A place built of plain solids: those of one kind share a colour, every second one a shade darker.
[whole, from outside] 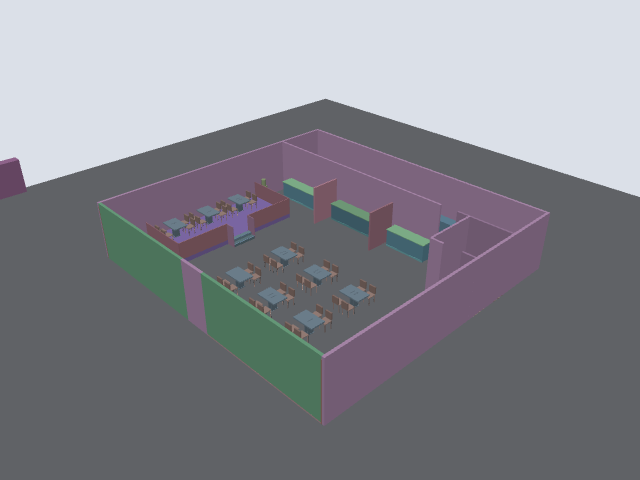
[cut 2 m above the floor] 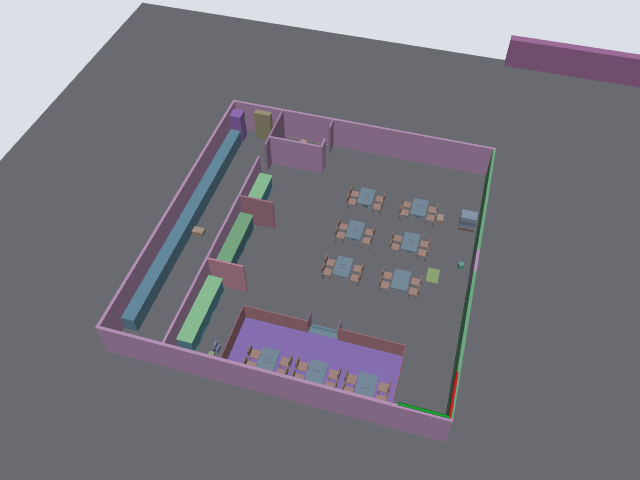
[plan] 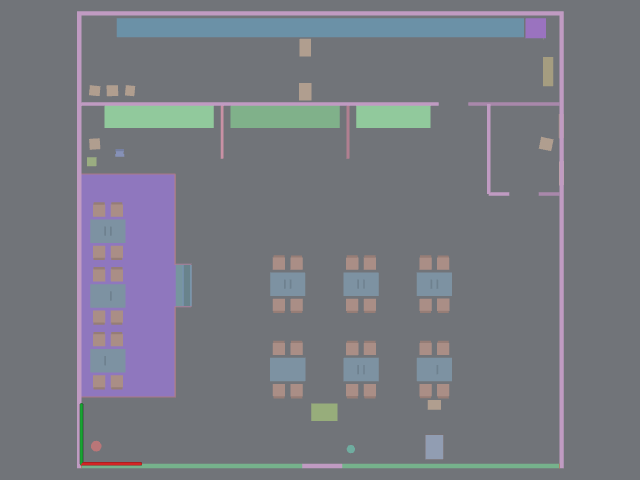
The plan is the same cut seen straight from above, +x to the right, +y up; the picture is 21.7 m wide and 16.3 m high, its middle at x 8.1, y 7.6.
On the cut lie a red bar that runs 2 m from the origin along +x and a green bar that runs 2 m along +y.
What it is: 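A food court's seating hall of the 2010s to 2020s; 16.2 x 15.2 m, ceiling 3.2 m, a street door 0.95 x 2.1 m in the glazed front; tables 0.75 m, chairs 0.45 m, bar tops 1.06 m, a counter 1.0 m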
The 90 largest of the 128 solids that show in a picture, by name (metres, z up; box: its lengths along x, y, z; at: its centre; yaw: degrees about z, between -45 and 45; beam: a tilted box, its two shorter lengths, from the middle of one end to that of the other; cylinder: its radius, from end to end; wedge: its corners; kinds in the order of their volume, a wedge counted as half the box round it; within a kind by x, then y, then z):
{
 "street_hedge_1": {"box": [0.6, 16.6, 2.25], "at": [-11.48, -8.3, 1.07]},
 "street_hedge_2": {"box": [0.6, 16.6, 2.25], "at": [27.71, -8.3, 1.07]},
 "wall_1": {"box": [0.15, 15.52, 3.3], "at": [-0.07, 7.61, 1.6]},
 "wall_2": {"box": [12.13, 0.12, 3.3], "at": [6.07, 12.22, 1.6]},
 "wall_3": {"box": [16.53, 0.15, 3.3], "at": [8.12, 15.29, 1.6]},
 "wall_4": {"box": [1.5, 0.15, 3.3], "at": [8.25, -0.07, 1.6]},
 "wall_5": {"box": [0.12, 3.06, 3.3], "at": [13.83, 10.69, 1.6]},
 "wall_6": {"box": [0.7, 0.12, 3.3], "at": [14.18, 9.16, 1.6]},
 "wall_7": {"box": [3.1, 0.12, 3.3], "at": [14.68, 12.22, 1.6]},
 "wall_8": {"box": [0.7, 0.12, 3.3], "at": [15.88, 9.16, 1.6]},
 "wall_9": {"box": [0.15, 9.46, 3.3], "at": [16.3, 4.58, 1.6]},
 "wall_10": {"box": [0.15, 3.3, 3.3], "at": [16.3, 10.66, 1.6]},
 "wall_11": {"box": [0.15, 3.36, 3.3], "at": [16.3, 13.69, 1.6]},
 "back_worktop_1": {"box": [13.83, 0.65, 0.95], "at": [8.12, 14.81, 0.42]},
 "dais_1": {"box": [3.2, 7.61, 0.35], "at": [1.6, 6.05, 0.12]},
 "window_wall_1": {"box": [7.65, 0.15, 3.3], "at": [3.83, -0.07, 1.6]},
 "window_wall_2": {"box": [7.38, 0.15, 3.3], "at": [12.54, -0.07, 1.6]},
 "counter_1": {"box": [3.68, 0.7, 1.05], "at": [2.64, 11.81, 0.47]},
 "counter_2": {"box": [3.68, 0.7, 1.05], "at": [6.92, 11.81, 0.47]},
 "counter_3": {"box": [2.48, 0.7, 1.05], "at": [10.59, 11.81, 0.47]},
 "back_fridge_1": {"box": [0.7, 0.68, 1.9], "at": [15.43, 14.79, 0.9]},
 "kiosk_wall_1": {"box": [0.1, 1.8, 2.35], "at": [4.78, 11.26, 1.12]},
 "kiosk_wall_2": {"box": [0.1, 1.8, 2.35], "at": [9.05, 11.26, 1.12]},
 "shelf_1": {"box": [0.35, 1.0, 1.95], "at": [15.85, 13.32, 0.93]},
 "meeting_table_1": {"box": [1.2, 0.8, 0.07], "at": [0.9, 3.5, 1.01]},
 "meeting_table_2": {"box": [1.2, 0.8, 0.07], "at": [0.9, 5.7, 1.01]},
 "meeting_table_3": {"box": [1.2, 0.8, 0.07], "at": [0.9, 7.9, 1.01]},
 "meeting_table_4": {"box": [1.2, 0.8, 0.07], "at": [7.0, 3.2, 0.71]},
 "meeting_table_5": {"box": [1.2, 0.8, 0.07], "at": [7.0, 6.1, 0.71]},
 "meeting_table_6": {"box": [1.2, 0.8, 0.07], "at": [9.49, 3.2, 0.71]},
 "meeting_table_7": {"box": [1.2, 0.8, 0.07], "at": [9.49, 6.1, 0.71]},
 "meeting_table_8": {"box": [1.2, 0.8, 0.07], "at": [11.98, 3.2, 0.71]},
 "meeting_table_9": {"box": [1.2, 0.8, 0.07], "at": [11.98, 6.1, 0.71]},
 "box_cardboard_1": {"box": [0.37, 0.37, 0.3], "at": [0.45, 10.86, 0.1], "yaw": 3.7},
 "box_cardboard_2": {"box": [0.36, 0.34, 0.25], "at": [0.45, 12.67, 0.08], "yaw": -5.5},
 "box_cardboard_3": {"box": [0.39, 0.37, 0.34], "at": [1.05, 12.67, 0.12], "yaw": 1.0},
 "box_cardboard_4": {"box": [0.32, 0.35, 0.27], "at": [1.65, 12.67, 0.08], "yaw": -5.1},
 "box_cardboard_5": {"box": [0.34, 0.54, 0.23], "at": [7.58, 12.62, 0.53], "yaw": 2.9},
 "box_cardboard_6": {"box": [0.42, 0.6, 0.46], "at": [7.6, 12.63, 0.18]},
 "box_cardboard_7": {"box": [0.39, 0.6, 0.34], "at": [7.6, 14.13, 0.12]},
 "box_cardboard_8": {"box": [0.46, 0.33, 0.36], "at": [11.98, 2.0, 0.13]},
 "box_cardboard_9": {"box": [0.43, 0.41, 0.34], "at": [15.78, 10.86, 0.12], "yaw": -11.6},
 "crate_1": {"box": [0.6, 0.82, 0.27], "at": [11.98, 0.57, 0.28]},
 "crate_2": {"box": [0.6, 0.82, 0.27], "at": [11.98, 0.57, 0.55]},
 "crate_3": {"box": [0.6, 0.82, 0.27], "at": [11.98, 0.57, 0.81]},
 "counter_top_1": {"box": [3.72, 0.78, 0.04], "at": [2.64, 11.79, 1.02]},
 "counter_top_2": {"box": [3.72, 0.78, 0.04], "at": [6.92, 11.79, 1.02]},
 "counter_top_3": {"box": [2.52, 0.78, 0.04], "at": [10.59, 11.79, 1.02]},
 "stallriser_1": {"box": [7.65, 0.05, 0.35], "at": [3.83, -0.02, 0.12]},
 "stallriser_2": {"box": [7.38, 0.05, 0.35], "at": [12.54, -0.02, 0.12]},
 "side_chair_1": {"box": [0.42, 0.42, 0.04], "at": [6.71, 2.5, 0.43]},
 "side_chair_2": {"box": [0.42, 0.42, 0.04], "at": [6.71, 3.9, 0.43]},
 "side_chair_3": {"box": [0.38, 0.08, 0.38], "at": [6.71, 4.14, 0.65]},
 "side_chair_4": {"box": [0.38, 0.08, 0.38], "at": [6.71, 5.16, 0.65]},
 "side_chair_5": {"box": [0.38, 0.08, 0.38], "at": [6.71, 7.04, 0.65]},
 "side_chair_6": {"box": [0.42, 0.42, 0.04], "at": [7.3, 2.5, 0.43]},
 "side_chair_7": {"box": [0.38, 0.08, 0.38], "at": [7.3, 4.14, 0.65]},
 "side_chair_8": {"box": [0.38, 0.08, 0.38], "at": [7.3, 5.16, 0.65]},
 "side_chair_9": {"box": [0.38, 0.08, 0.38], "at": [7.3, 7.04, 0.65]},
 "side_chair_10": {"box": [0.38, 0.08, 0.38], "at": [9.2, 2.26, 0.65]},
 "side_chair_11": {"box": [0.38, 0.08, 0.38], "at": [9.2, 4.14, 0.65]},
 "side_chair_12": {"box": [0.38, 0.08, 0.38], "at": [9.2, 5.16, 0.65]},
 "side_chair_13": {"box": [0.38, 0.08, 0.38], "at": [9.2, 7.04, 0.65]},
 "side_chair_14": {"box": [0.38, 0.08, 0.38], "at": [9.79, 2.26, 0.65]},
 "side_chair_15": {"box": [0.38, 0.08, 0.38], "at": [9.79, 4.14, 0.65]},
 "side_chair_16": {"box": [0.38, 0.08, 0.38], "at": [9.79, 5.16, 0.65]},
 "side_chair_17": {"box": [0.38, 0.08, 0.38], "at": [9.79, 7.04, 0.65]},
 "side_chair_18": {"box": [0.38, 0.08, 0.38], "at": [11.69, 2.26, 0.65]},
 "side_chair_19": {"box": [0.38, 0.08, 0.38], "at": [11.69, 4.14, 0.65]},
 "side_chair_20": {"box": [0.38, 0.08, 0.38], "at": [11.69, 5.16, 0.65]},
 "side_chair_21": {"box": [0.38, 0.08, 0.38], "at": [11.69, 7.04, 0.65]},
 "side_chair_22": {"box": [0.38, 0.08, 0.38], "at": [12.29, 2.26, 0.65]},
 "side_chair_23": {"box": [0.38, 0.08, 0.38], "at": [12.29, 4.14, 0.65]},
 "side_chair_24": {"box": [0.38, 0.08, 0.38], "at": [12.29, 5.16, 0.65]},
 "side_chair_25": {"box": [0.38, 0.08, 0.38], "at": [12.29, 7.04, 0.65]},
 "dais_rail_end_1": {"box": [3.2, 0.04, 1.0], "at": [1.6, 2.27, 0.75]},
 "dais_rail_end_2": {"box": [3.2, 0.04, 1.0], "at": [1.6, 9.84, 0.75]},
 "dais_rail_front_1": {"box": [0.04, 3.1, 1.0], "at": [3.18, 3.8, 0.75]},
 "dais_rail_front_2": {"box": [0.04, 3.1, 1.0], "at": [3.18, 8.31, 0.75]},
 "dais_steps_1": {"box": [0.27, 1.4, 0.35], "at": [3.33, 6.05, 0.12]},
 "dais_steps_2": {"box": [0.27, 1.4, 0.2], "at": [3.6, 6.05, 0.05]},
 "front_foot_1": {"box": [7.38, 0.15, 0.12], "at": [12.54, -0.07, 0.01]},
 "trolley_1": {"box": [0.62, 0.84, 0.19], "at": [11.98, 0.57, 0.04]},
 "dais_cheek_1": {"box": [0.54, 0.04, 1.3], "at": [3.47, 5.33, 0.6]},
 "dais_cheek_2": {"box": [0.54, 0.04, 1.3], "at": [3.47, 6.78, 0.6]},
 "plant_pot_1": {"cylinder": 0.18, "from": [0.5, 0.6, 0.0], "to": [0.5, 0.6, 0.38]},
 "door_mat_1": {"box": [0.9, 0.6, 0.07], "at": [8.25, 1.75, -0.02]},
 "water_cooler_1": {"cylinder": 0.14, "from": [0.35, 10.26, 0.98], "to": [0.35, 10.26, 1.4]},
 "front_corner_1": {"box": [0.04, 0.17, 3.15], "at": [16.23, -0.07, 1.52]},
 "bin_waste_1": {"cylinder": 0.14, "from": [9.15, 0.5, 0.0], "to": [9.15, 0.5, 0.31]}
}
